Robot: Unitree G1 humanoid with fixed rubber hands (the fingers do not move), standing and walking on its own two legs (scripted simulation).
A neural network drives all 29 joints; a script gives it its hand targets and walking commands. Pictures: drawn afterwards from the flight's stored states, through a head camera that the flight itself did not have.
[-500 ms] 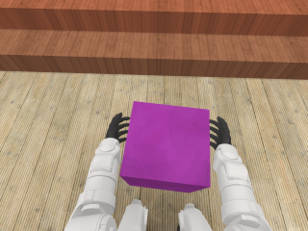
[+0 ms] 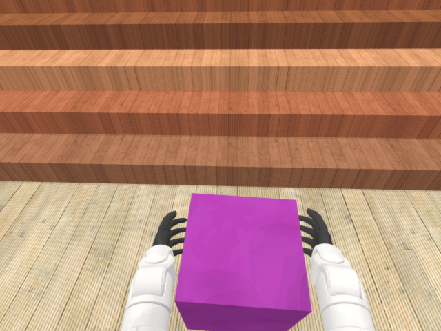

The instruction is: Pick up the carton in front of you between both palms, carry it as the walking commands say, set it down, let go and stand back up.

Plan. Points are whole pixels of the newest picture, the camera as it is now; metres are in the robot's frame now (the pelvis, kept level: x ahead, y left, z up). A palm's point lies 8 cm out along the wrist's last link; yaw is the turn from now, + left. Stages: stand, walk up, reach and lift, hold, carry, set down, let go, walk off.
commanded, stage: reach and lift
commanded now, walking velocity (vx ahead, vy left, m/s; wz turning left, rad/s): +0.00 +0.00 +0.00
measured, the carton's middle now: (238, 268) +0.30 +0.00 -0.07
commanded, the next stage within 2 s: hold in 1.08 s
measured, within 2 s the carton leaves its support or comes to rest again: neither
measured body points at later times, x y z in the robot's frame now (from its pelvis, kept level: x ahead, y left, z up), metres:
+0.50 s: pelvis -0.02 +0.00 +0.01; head -0.04 +0.01 +0.46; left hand +0.30 +0.15 +0.03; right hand +0.31 -0.15 +0.04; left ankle +0.02 +0.13 -0.73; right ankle +0.00 -0.12 -0.73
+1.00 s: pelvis +0.01 +0.00 +0.02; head -0.03 +0.00 +0.46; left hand +0.30 +0.15 +0.04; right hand +0.31 -0.15 +0.05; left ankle +0.02 +0.13 -0.73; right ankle +0.00 -0.12 -0.73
